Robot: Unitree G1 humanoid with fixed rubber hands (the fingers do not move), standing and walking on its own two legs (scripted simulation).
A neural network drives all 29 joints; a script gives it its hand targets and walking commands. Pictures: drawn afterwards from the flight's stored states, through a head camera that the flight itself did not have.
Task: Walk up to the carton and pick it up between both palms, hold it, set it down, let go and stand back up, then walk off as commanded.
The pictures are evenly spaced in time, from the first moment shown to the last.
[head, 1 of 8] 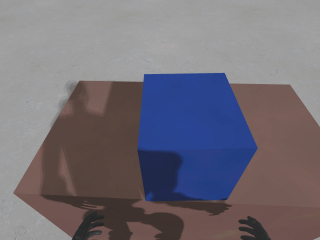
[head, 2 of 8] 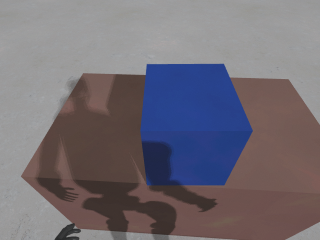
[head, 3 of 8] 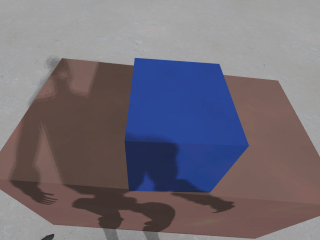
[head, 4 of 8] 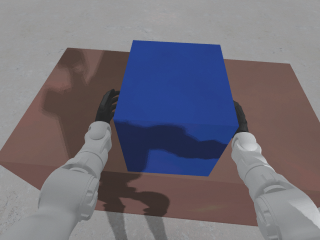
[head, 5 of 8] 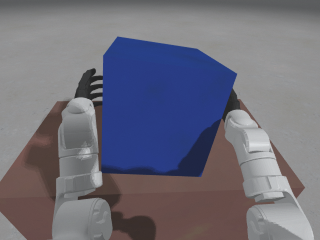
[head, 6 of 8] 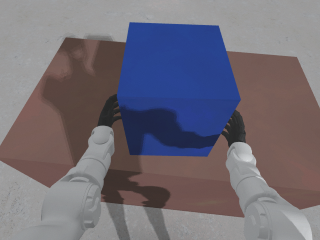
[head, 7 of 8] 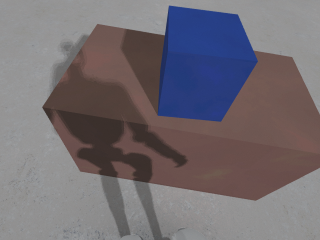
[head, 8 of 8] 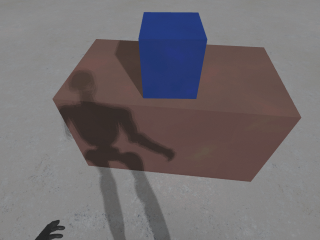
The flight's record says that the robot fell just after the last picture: no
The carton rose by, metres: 0.21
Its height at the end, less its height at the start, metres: +0.01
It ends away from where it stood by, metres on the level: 0.05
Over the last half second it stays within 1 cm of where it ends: yes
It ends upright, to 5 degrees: no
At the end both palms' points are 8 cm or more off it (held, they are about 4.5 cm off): yes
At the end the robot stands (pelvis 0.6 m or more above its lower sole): yes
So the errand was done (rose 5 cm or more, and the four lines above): no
